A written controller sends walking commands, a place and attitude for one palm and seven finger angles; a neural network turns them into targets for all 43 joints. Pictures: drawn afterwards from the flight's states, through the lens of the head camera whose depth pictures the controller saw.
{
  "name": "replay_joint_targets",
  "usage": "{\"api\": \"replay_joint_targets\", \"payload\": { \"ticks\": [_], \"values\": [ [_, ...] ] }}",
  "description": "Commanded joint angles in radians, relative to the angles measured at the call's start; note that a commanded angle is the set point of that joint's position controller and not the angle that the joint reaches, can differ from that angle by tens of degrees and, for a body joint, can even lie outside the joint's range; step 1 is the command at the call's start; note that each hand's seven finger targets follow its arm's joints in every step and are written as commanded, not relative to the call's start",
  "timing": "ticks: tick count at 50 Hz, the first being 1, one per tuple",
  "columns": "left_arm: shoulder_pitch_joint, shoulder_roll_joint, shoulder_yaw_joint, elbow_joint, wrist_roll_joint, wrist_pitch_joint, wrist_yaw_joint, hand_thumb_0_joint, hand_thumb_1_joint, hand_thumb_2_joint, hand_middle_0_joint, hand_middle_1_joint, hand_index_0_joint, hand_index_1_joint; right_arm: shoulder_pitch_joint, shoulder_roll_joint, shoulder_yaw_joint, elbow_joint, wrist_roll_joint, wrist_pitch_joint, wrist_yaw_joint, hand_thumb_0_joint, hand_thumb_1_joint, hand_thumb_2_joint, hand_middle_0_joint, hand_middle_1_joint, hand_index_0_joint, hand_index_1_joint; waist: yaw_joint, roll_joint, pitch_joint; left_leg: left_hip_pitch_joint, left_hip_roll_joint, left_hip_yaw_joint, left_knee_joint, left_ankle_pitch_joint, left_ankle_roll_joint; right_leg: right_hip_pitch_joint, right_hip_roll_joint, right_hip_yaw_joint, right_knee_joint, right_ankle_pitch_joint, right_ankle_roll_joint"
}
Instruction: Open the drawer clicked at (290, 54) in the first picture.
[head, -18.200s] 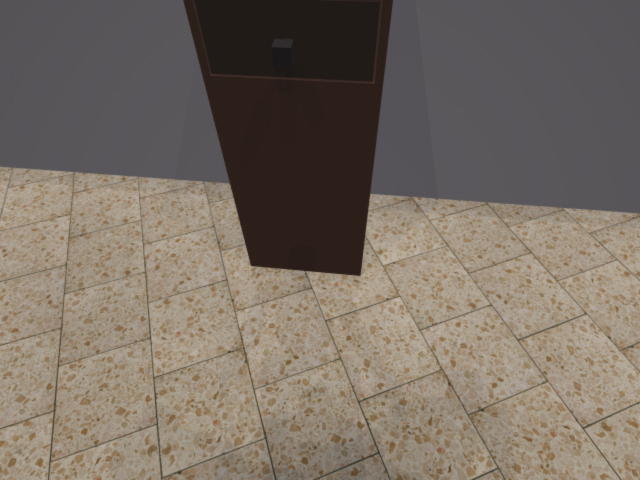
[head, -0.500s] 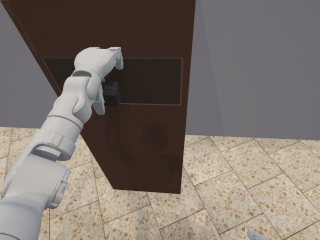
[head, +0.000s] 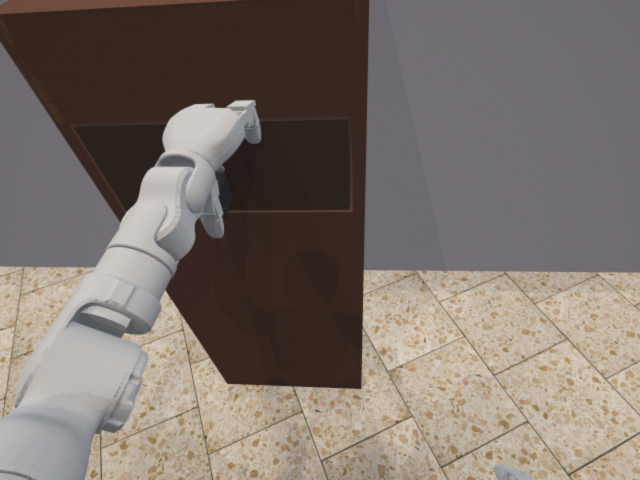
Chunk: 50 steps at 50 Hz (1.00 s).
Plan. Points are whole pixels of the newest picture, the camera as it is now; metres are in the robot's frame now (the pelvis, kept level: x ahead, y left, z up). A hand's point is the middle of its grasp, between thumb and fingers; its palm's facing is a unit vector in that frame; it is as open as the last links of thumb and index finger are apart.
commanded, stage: lower the fingers behind the handle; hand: left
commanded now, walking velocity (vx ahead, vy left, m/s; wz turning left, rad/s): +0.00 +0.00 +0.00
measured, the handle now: (215, 187) +0.49 +0.18 +0.11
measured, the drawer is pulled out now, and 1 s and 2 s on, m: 0.00 0.00 0.00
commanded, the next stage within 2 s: lift the fingers back up to retry in 1.68 s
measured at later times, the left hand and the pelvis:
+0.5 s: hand (220, 172) +0.45 +0.15 +0.17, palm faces +0.04 -0.04 -1.00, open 13.7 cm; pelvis -0.01 -0.02 +0.00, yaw -1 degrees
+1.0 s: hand (215, 194) +0.45 +0.17 +0.13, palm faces +0.05 -0.04 -1.00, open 13.5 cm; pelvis +0.00 +0.00 +0.00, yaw -1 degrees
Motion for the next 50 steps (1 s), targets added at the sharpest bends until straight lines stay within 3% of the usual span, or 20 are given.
{"api": "replay_joint_targets", "payload": {
  "ticks": [1,3,5,8,10,12,13,14,15,16,22,26,29,30,31,33,37,39,44,50],
  "values": [
    [-0.579,0.253,0.144,-0.194,0.029,0.023,0.075,0.000,-0.500,0.300,-0.300,-1.200,-0.300,-1.200,-0.078,-0.111,-0.031,-0.115,-0.002,-0.037,-0.008,0.000,-0.900,-0.900,0.200,0.300,0.200,0.300,-0.013,-0.089,-0.347,0.120,-0.017,0.003,-0.040,0.305,0.020,0.159,0.033,0.005,-0.048,0.280,-0.033],
    [-0.585,0.248,0.141,-0.188,0.034,0.030,0.075,0.000,-0.500,0.300,-0.300,-1.200,-0.300,-1.200,-0.080,-0.110,-0.032,-0.114,-0.002,-0.040,-0.010,0.000,-0.900,-0.900,0.200,0.300,0.200,0.300,-0.015,-0.090,-0.327,0.117,-0.015,0.003,-0.048,0.290,0.019,0.150,0.033,0.001,-0.052,0.267,-0.032],
    [-0.552,0.281,0.168,-0.167,0.035,0.038,0.073,0.000,-0.500,0.300,-0.300,-1.200,-0.300,-1.200,-0.085,-0.115,-0.032,-0.115,-0.004,-0.038,-0.015,0.000,-0.900,-0.900,0.200,0.300,0.200,0.300,-0.007,-0.105,-0.348,0.115,-0.017,0.011,-0.047,0.292,0.024,0.184,0.029,0.011,-0.059,0.278,-0.030],
    [-0.516,0.258,0.153,-0.119,0.034,0.041,0.055,0.000,-0.500,0.300,-0.300,-1.200,-0.300,-1.200,-0.084,-0.115,-0.025,-0.113,0.001,-0.033,-0.022,0.000,-0.900,-0.900,0.200,0.300,0.200,0.300,-0.014,-0.159,-0.304,0.079,-0.017,0.016,-0.055,0.256,0.027,0.180,0.023,0.010,-0.062,0.279,-0.021],
    [-0.480,0.289,0.176,-0.076,0.035,0.041,0.048,0.000,-0.500,0.300,-0.300,-1.200,-0.300,-1.200,-0.087,-0.122,-0.025,-0.112,0.002,-0.029,-0.031,0.000,-0.900,-0.900,0.200,0.300,0.200,0.300,-0.011,-0.172,-0.287,0.063,-0.017,0.023,-0.060,0.226,0.028,0.189,0.017,0.018,-0.075,0.251,-0.017],
    [-0.496,0.266,0.150,-0.043,0.038,0.040,0.041,0.000,-0.500,0.300,-0.300,-1.200,-0.300,-1.200,-0.082,-0.118,-0.020,-0.109,0.004,-0.029,-0.035,0.000,-0.900,-0.900,0.200,0.300,0.200,0.300,-0.021,-0.164,-0.247,0.049,-0.015,0.024,-0.062,0.196,0.029,0.157,0.016,0.019,-0.078,0.229,-0.015],
    [-0.481,0.296,0.174,-0.040,0.043,0.035,0.041,0.000,-0.500,0.300,-0.300,-1.200,-0.300,-1.200,-0.077,-0.121,-0.021,-0.108,0.002,-0.028,-0.036,0.000,-0.900,-0.900,0.200,0.300,0.200,0.300,-0.014,-0.154,-0.260,0.043,-0.015,0.025,-0.062,0.199,0.028,0.168,0.016,0.021,-0.075,0.231,-0.017],
    [-0.479,0.282,0.158,-0.053,0.044,0.031,0.038,0.000,-0.500,0.300,-0.300,-1.200,-0.300,-1.200,-0.082,-0.119,-0.021,-0.114,0.002,-0.028,-0.038,0.000,-0.900,-0.900,0.200,0.300,0.200,0.300,-0.014,-0.151,-0.276,0.046,-0.017,0.030,-0.056,0.201,0.029,0.178,0.013,0.028,-0.074,0.242,-0.014],
    [-0.457,0.326,0.198,-0.050,0.052,0.026,0.038,0.000,-0.500,0.300,-0.300,-1.200,-0.300,-1.200,-0.081,-0.124,-0.024,-0.115,0.000,-0.024,-0.040,0.000,-0.900,-0.900,0.200,0.300,0.200,0.300,-0.005,-0.155,-0.290,0.044,-0.017,0.030,-0.055,0.215,0.028,0.200,0.012,0.028,-0.072,0.253,-0.017],
    [-0.462,0.286,0.158,-0.058,0.052,0.022,0.036,0.000,-0.500,0.300,-0.300,-1.200,-0.300,-1.200,-0.083,-0.117,-0.021,-0.122,0.001,-0.025,-0.039,0.000,-0.900,-0.900,0.200,0.300,0.200,0.300,-0.008,-0.130,-0.289,0.040,-0.019,0.032,-0.055,0.216,0.029,0.195,0.011,0.030,-0.067,0.261,-0.017],
    [-0.379,0.317,0.191,-0.017,0.047,0.008,0.036,0.000,-0.500,0.300,-0.300,-1.200,-0.300,-1.200,-0.081,-0.123,-0.022,-0.130,0.003,-0.022,-0.045,0.000,-0.900,-0.900,0.200,0.300,0.200,0.300,-0.002,-0.169,-0.228,-0.007,-0.015,0.042,-0.055,0.163,0.029,0.188,0.007,0.040,-0.080,0.223,-0.010],
    [-0.392,0.276,0.152,-0.029,0.054,-0.002,0.043,0.000,-0.500,0.300,-0.300,-1.200,-0.300,-1.200,-0.073,-0.124,-0.026,-0.135,0.006,-0.025,-0.042,0.000,-0.900,-0.900,0.200,0.300,0.200,0.300,-0.014,-0.134,-0.216,-0.002,-0.013,0.042,-0.056,0.139,0.027,0.149,0.010,0.037,-0.084,0.178,-0.013],
    [-0.404,0.314,0.189,-0.104,0.053,-0.035,0.052,0.000,-0.500,0.300,-0.300,-1.200,-0.300,-1.200,-0.054,-0.126,-0.037,-0.142,0.000,-0.033,-0.045,0.000,-0.900,-0.900,0.200,0.300,0.200,0.300,-0.011,-0.116,-0.294,0.026,-0.016,0.038,-0.041,0.184,0.031,0.179,0.013,0.041,-0.065,0.233,-0.017],
    [-0.403,0.289,0.170,-0.146,0.049,-0.050,0.054,0.000,-0.500,0.300,-0.300,-1.200,-0.300,-1.200,-0.051,-0.126,-0.043,-0.148,-0.002,-0.036,-0.044,0.000,-0.900,-0.900,0.200,0.300,0.200,0.300,-0.014,-0.111,-0.331,0.047,-0.020,0.036,-0.034,0.204,0.034,0.192,0.015,0.042,-0.062,0.251,-0.018],
    [-0.419,0.265,0.153,-0.190,0.045,-0.065,0.059,0.000,-0.500,0.300,-0.300,-1.200,-0.300,-1.200,-0.049,-0.119,-0.046,-0.151,0.001,-0.040,-0.042,0.000,-0.900,-0.900,0.200,0.300,0.200,0.300,-0.022,-0.082,-0.331,0.063,-0.020,0.032,-0.030,0.207,0.036,0.171,0.019,0.039,-0.059,0.255,-0.019],
    [-0.435,0.234,0.138,-0.213,0.034,-0.086,0.071,0.000,-0.500,0.300,-0.300,-1.200,-0.300,-1.200,-0.028,-0.118,-0.054,-0.142,-0.001,-0.049,-0.042,0.000,-0.900,-0.900,0.200,0.300,0.200,0.300,-0.037,-0.086,-0.332,0.096,-0.018,0.026,-0.017,0.233,0.038,0.141,0.027,0.033,-0.056,0.275,-0.020],
    [-0.476,0.247,0.157,-0.237,0.030,-0.117,0.116,0.000,-0.500,0.300,-0.300,-1.200,-0.300,-1.200,0.001,-0.115,-0.063,-0.118,-0.004,-0.058,-0.040,0.000,-0.900,-0.900,0.200,0.300,0.200,0.300,-0.047,-0.074,-0.345,0.120,-0.022,0.011,-0.007,0.261,0.035,0.109,0.040,0.018,-0.045,0.273,-0.026],
    [-0.471,0.248,0.165,-0.196,0.039,-0.106,0.144,0.000,-0.500,0.300,-0.300,-1.200,-0.300,-1.200,0.007,-0.115,-0.061,-0.098,-0.005,-0.060,-0.037,0.000,-0.900,-0.900,0.200,0.300,0.200,0.300,-0.046,-0.059,-0.332,0.117,-0.021,0.011,-0.005,0.268,0.028,0.088,0.044,0.013,-0.040,0.268,-0.029],
    [-0.428,0.184,0.129,-0.117,0.051,-0.053,0.168,0.000,-0.500,0.300,-0.300,-1.200,-0.300,-1.200,0.009,-0.117,-0.062,-0.083,-0.009,-0.054,-0.020,0.000,-0.900,-0.900,0.200,0.300,0.200,0.300,-0.039,-0.052,-0.337,0.112,-0.016,0.010,0.001,0.321,0.018,0.071,0.049,-0.002,-0.022,0.296,-0.036],
    [-0.364,0.179,0.135,-0.068,0.065,-0.003,0.157,0.000,-0.500,0.300,-0.300,-1.200,-0.300,-1.200,-0.006,-0.128,-0.060,-0.089,-0.010,-0.032,-0.010,0.000,-0.900,-0.900,0.200,0.300,0.200,0.300,-0.030,-0.129,-0.303,0.079,-0.011,0.008,-0.002,0.325,0.019,0.079,0.048,-0.009,-0.018,0.295,-0.036]
  ]
}}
